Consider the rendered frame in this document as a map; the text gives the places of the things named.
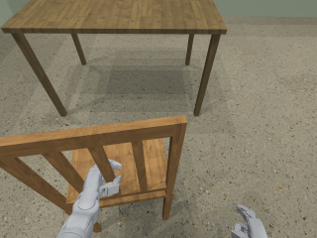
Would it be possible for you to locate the robot left forearm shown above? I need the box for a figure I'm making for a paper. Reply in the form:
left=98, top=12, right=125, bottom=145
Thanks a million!
left=55, top=189, right=100, bottom=238

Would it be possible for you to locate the chair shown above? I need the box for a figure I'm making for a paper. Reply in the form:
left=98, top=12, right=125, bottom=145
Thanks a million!
left=0, top=115, right=187, bottom=233

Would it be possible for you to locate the table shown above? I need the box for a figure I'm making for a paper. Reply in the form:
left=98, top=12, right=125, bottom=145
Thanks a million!
left=1, top=0, right=228, bottom=117

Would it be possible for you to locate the right robot hand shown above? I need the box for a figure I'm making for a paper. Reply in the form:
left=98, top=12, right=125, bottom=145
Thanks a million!
left=231, top=204, right=268, bottom=238

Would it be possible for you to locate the left robot hand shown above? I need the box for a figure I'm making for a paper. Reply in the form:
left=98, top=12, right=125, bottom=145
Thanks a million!
left=82, top=159, right=122, bottom=197

